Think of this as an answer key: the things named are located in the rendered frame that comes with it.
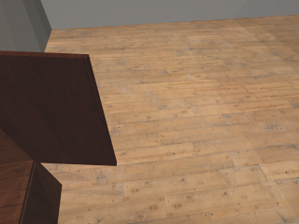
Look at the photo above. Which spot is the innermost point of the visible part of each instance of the cupboard door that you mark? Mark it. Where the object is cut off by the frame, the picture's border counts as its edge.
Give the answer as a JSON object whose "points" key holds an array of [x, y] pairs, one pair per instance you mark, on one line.
{"points": [[51, 108]]}

